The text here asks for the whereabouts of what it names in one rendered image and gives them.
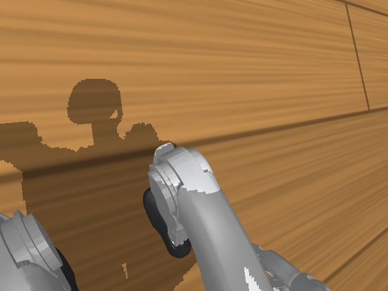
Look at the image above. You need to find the right robot hand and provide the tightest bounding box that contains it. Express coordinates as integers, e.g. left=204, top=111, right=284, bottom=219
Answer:
left=251, top=242, right=301, bottom=291

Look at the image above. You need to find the right robot foot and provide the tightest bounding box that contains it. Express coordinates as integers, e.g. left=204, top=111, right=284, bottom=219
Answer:
left=143, top=187, right=191, bottom=258

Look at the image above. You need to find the right robot arm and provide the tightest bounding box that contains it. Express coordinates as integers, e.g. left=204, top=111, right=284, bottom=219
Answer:
left=289, top=273, right=331, bottom=291

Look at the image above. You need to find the left robot foot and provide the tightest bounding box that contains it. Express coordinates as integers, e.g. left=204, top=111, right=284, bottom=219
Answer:
left=55, top=247, right=79, bottom=291

